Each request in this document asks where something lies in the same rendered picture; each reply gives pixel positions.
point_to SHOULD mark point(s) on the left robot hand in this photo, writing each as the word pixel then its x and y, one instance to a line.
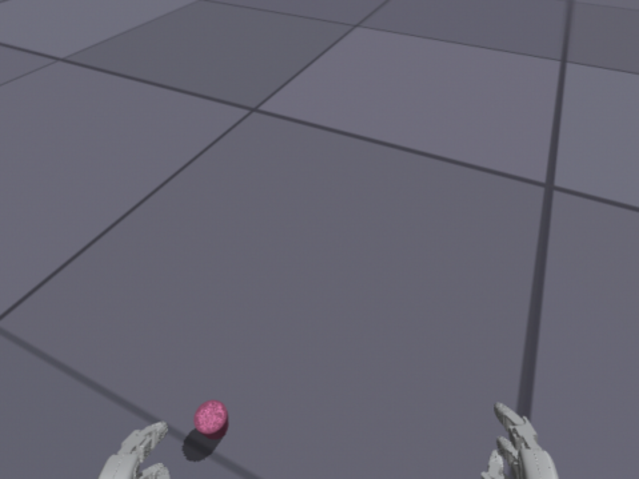
pixel 135 449

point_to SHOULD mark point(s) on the right robot hand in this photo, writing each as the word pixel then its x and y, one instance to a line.
pixel 525 457

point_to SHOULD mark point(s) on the cup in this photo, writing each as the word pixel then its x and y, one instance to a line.
pixel 211 419

